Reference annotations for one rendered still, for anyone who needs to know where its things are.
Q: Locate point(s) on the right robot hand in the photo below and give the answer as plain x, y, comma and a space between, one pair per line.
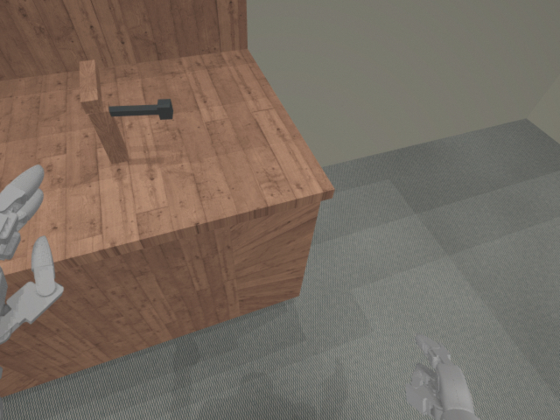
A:
445, 389

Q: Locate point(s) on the counter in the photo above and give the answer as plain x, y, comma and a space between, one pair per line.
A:
157, 228

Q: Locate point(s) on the left robot hand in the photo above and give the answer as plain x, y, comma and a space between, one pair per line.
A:
19, 201

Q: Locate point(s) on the tap lever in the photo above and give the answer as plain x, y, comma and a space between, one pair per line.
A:
163, 109

